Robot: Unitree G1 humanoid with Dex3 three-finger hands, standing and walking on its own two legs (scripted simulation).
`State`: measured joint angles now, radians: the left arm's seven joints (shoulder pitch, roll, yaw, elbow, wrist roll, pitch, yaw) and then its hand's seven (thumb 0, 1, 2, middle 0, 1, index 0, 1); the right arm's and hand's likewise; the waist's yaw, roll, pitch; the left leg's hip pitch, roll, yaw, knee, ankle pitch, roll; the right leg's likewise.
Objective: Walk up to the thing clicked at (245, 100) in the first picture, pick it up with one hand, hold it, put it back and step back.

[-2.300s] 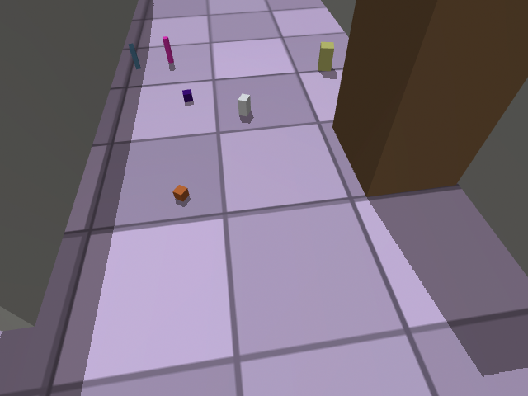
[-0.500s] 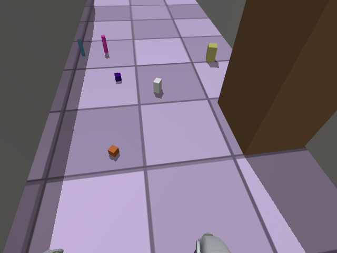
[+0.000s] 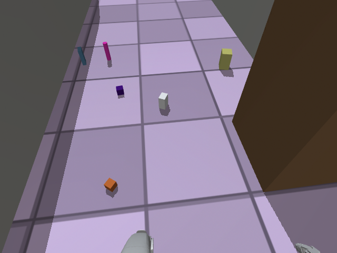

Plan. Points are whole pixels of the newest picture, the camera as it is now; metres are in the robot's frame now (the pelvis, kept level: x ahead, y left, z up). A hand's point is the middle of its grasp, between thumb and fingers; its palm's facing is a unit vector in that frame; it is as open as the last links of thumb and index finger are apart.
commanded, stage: walk up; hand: left
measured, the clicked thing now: (163, 101) +1.33 +0.15 -0.71
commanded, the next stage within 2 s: none
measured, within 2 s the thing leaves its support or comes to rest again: neither
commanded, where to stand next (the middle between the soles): +1.00 -0.03 m, yaw +1 degrees
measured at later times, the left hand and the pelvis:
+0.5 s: hand (101, 163) +0.39 +0.28 -0.13, palm faces -0.12 -0.93 -0.34, open 7.4 cm; pelvis +0.27 +0.01 +0.00, yaw -1 degrees
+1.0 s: hand (114, 140) +0.49 +0.25 -0.14, palm faces +0.03 -0.93 -0.38, open 7.4 cm; pelvis +0.48 -0.02 +0.00, yaw +2 degrees
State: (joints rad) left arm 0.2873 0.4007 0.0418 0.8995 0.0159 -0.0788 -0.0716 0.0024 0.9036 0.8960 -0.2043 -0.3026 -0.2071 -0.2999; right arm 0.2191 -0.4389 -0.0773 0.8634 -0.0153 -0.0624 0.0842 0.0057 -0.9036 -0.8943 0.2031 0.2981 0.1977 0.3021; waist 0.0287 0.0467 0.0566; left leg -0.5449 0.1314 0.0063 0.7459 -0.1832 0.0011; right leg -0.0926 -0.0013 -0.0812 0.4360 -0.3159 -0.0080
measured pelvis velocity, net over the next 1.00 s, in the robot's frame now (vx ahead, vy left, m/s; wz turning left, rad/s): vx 0.48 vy -0.02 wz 0.04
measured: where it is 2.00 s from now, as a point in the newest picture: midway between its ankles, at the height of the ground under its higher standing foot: (184, 153)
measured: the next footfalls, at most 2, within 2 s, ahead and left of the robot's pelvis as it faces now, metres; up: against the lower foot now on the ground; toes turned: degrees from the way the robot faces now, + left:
left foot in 0.08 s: +0.22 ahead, +0.15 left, +0.00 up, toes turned +6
right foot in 0.56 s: +0.46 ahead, -0.12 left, +0.00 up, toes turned -5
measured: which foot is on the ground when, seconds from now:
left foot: up 0.00-0.06, down 0.08-0.60, up 0.62-1.00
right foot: down 0.00-0.12, up 0.14-0.54, down 0.56-1.00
